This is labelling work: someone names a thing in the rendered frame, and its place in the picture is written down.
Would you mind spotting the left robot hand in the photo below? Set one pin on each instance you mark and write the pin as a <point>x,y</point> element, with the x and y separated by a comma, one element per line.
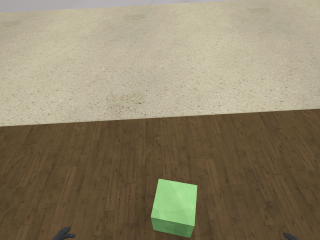
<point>63,234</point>

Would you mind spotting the carton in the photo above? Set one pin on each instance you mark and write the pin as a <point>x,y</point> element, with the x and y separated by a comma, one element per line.
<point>174,208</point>

